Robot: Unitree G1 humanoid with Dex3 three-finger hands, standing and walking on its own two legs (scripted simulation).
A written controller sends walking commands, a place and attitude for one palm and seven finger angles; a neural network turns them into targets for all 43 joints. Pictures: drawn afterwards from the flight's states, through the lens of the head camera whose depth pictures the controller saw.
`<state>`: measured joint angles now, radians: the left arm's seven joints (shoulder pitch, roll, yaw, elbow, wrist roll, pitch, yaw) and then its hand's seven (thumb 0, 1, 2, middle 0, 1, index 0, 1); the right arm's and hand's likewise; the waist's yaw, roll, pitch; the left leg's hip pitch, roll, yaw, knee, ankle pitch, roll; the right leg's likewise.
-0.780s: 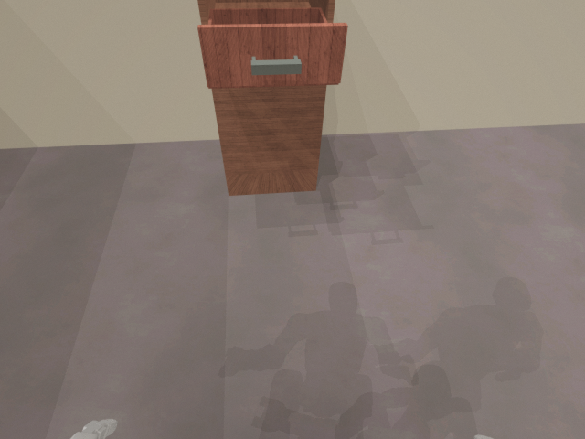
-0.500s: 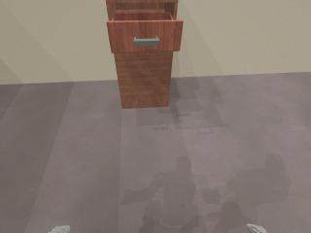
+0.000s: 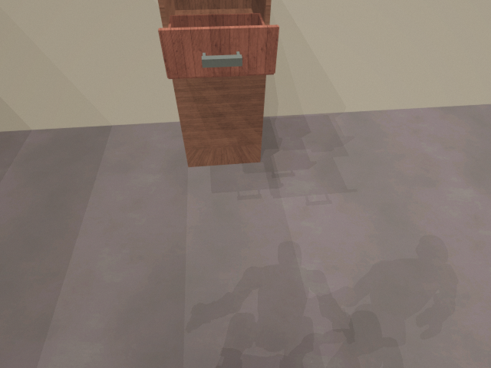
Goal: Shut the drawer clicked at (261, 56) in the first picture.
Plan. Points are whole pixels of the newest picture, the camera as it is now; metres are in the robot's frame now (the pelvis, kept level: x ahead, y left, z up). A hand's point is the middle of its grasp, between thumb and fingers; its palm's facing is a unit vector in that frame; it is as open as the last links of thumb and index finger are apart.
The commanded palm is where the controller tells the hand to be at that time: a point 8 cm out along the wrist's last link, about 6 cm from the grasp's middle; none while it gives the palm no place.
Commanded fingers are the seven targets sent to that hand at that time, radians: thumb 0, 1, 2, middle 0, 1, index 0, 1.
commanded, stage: stand and wait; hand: left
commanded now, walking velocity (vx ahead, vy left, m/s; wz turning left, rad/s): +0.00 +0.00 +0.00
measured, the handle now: (221, 57) +1.02 +0.14 +0.03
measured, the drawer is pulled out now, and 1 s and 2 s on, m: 0.29 0.29 0.29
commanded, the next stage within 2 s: look at it before walking up in 0.06 s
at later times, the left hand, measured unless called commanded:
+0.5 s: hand out of the picture +0.07 +0.25 -0.15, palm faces -0.02 -0.94 -0.33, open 7.4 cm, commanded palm none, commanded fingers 0.00 0.90 0.90 -0.20 -0.30 -0.20 -0.30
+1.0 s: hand out of the picture +0.06 +0.22 -0.17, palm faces -0.05 -0.96 -0.26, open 7.4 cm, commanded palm none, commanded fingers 0.00 0.90 0.90 -0.20 -0.30 -0.20 -0.30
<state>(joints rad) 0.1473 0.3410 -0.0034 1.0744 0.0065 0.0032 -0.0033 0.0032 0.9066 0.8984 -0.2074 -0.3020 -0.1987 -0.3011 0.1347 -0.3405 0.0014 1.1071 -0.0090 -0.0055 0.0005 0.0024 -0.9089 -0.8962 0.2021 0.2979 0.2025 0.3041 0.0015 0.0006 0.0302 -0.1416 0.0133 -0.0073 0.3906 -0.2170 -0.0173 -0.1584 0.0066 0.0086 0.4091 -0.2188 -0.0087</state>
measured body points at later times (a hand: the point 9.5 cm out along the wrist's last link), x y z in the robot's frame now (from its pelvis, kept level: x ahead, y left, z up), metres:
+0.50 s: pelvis +0.00 +0.00 +0.00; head +0.00 +0.00 +0.45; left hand +0.07 +0.30 -0.13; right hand +0.07 -0.29 -0.13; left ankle +0.00 +0.13 -0.74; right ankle +0.00 -0.11 -0.74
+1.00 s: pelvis +0.03 +0.00 -0.01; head +0.02 -0.01 +0.44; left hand +0.06 +0.27 -0.15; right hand +0.06 -0.27 -0.15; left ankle +0.00 +0.13 -0.74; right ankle +0.00 -0.11 -0.74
